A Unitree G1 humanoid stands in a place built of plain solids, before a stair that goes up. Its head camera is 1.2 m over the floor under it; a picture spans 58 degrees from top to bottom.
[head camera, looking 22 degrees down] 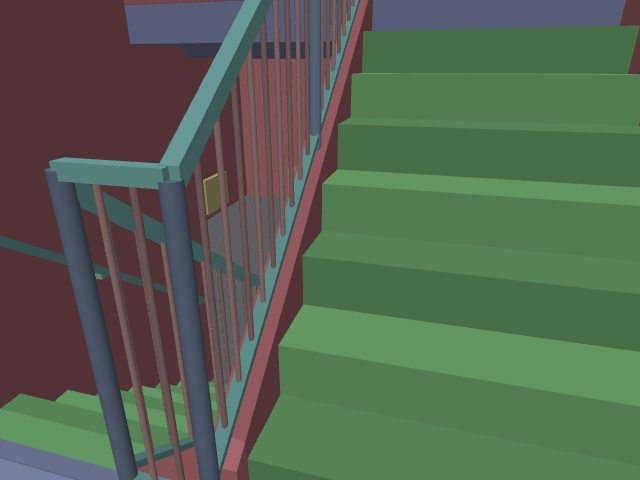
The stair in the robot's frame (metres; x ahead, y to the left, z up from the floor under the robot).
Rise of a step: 0.19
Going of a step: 0.26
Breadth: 1.20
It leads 15 degrees to the right of straight ahead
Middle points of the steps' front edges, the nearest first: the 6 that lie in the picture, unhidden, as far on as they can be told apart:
0.97 -0.45 0.39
1.22 -0.52 0.58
1.47 -0.59 0.77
1.72 -0.65 0.97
1.97 -0.72 1.16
2.23 -0.79 1.36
